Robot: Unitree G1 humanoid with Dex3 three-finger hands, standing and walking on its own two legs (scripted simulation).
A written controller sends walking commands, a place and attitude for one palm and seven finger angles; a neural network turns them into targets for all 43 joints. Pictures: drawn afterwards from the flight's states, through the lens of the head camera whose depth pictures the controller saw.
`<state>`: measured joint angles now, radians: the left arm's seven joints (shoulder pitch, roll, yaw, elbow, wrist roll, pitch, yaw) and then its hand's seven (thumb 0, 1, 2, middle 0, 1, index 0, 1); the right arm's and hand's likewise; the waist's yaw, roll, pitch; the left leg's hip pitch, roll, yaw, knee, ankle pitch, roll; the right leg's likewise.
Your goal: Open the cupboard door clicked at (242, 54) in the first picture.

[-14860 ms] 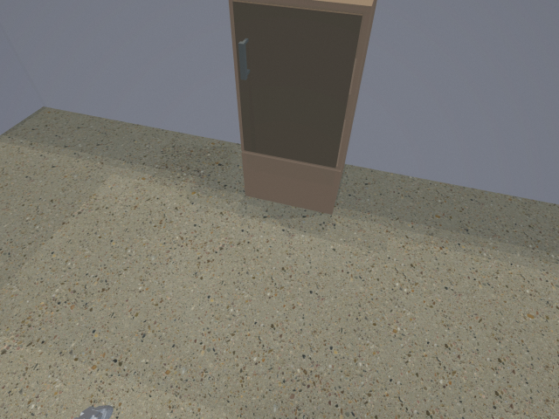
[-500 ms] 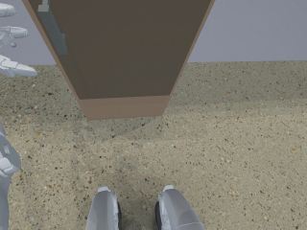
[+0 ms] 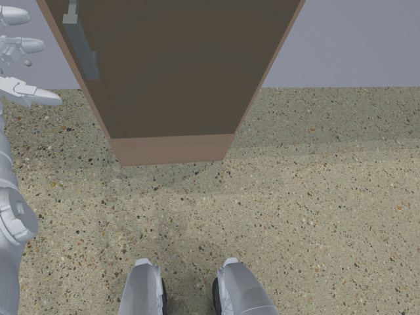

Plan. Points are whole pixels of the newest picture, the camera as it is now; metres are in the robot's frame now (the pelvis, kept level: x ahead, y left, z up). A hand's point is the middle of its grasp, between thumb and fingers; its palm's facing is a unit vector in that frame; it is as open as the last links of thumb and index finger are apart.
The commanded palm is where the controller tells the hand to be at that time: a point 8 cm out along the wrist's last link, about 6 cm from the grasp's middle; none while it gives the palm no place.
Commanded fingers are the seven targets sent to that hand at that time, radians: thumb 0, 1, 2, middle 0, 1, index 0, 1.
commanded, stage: move the hooked fingers beside the handle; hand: left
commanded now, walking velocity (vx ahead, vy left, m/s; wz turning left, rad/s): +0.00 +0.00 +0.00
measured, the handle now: (84, 42) +0.58 +0.18 +0.07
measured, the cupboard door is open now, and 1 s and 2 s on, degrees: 0 0 0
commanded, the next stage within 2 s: slide the fingers in behind the handle in 0.38 s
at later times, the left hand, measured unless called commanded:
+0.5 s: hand (34, 67) +0.52 +0.25 +0.08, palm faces +0.02 -1.00 -0.02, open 14.0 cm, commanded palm +0.51 +0.27 +0.07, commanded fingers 0.00 -0.50 0.30 -0.30 -1.20 -0.30 -1.20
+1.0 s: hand (64, 64) +0.53 +0.21 +0.07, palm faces +0.02 -1.00 -0.02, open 14.0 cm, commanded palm +0.51 +0.24 +0.07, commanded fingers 0.00 -0.50 0.30 -0.30 -1.20 -0.30 -1.20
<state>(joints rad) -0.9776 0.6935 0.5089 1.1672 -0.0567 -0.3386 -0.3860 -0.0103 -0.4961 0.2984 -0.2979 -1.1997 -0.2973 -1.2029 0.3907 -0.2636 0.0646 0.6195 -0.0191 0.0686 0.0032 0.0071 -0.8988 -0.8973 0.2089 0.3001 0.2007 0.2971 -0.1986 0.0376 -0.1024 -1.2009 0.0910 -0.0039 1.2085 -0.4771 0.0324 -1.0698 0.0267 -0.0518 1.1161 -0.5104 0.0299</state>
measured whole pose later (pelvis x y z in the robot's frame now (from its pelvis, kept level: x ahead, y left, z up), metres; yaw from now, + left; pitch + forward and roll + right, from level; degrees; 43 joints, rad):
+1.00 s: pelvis -0.01 -0.01 -0.01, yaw +0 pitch +26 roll -5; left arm -1.01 0.63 0.46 1.21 -0.04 -0.34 -0.30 -0.01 -0.50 0.30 -0.30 -1.20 -0.30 -1.20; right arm 0.38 -0.27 0.06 0.62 -0.02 0.05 0.00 0.01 -0.90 -0.90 0.21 0.30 0.20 0.30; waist -0.21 0.05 -0.11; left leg -1.21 0.09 -0.01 1.23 -0.47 0.02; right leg -1.09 0.03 -0.05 1.16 -0.52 0.02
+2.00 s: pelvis +0.00 -0.02 +0.00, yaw +1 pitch +25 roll -4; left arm -0.99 0.51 0.41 1.20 -0.04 -0.39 -0.20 -0.01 -0.50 0.30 -0.30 -1.20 -0.30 -1.20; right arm 0.38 -0.26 0.04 0.64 -0.03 0.06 0.02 0.01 -0.90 -0.90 0.21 0.30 0.20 0.30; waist -0.20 0.06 -0.12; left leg -1.19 0.09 -0.01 1.22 -0.47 0.01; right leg -1.08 0.03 -0.05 1.17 -0.53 0.00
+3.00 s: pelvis +0.00 -0.02 +0.00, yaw +1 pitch +25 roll -4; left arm -0.98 0.46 0.38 1.18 -0.04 -0.41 -0.16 0.01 0.74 0.84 -0.38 -1.34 -0.36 -1.35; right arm 0.37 -0.26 0.03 0.64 -0.04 0.06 0.02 0.01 -0.90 -0.90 0.21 0.30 0.20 0.30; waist -0.19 0.05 -0.13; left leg -1.18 0.08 -0.01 1.21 -0.47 0.01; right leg -1.07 0.02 -0.05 1.16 -0.54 0.01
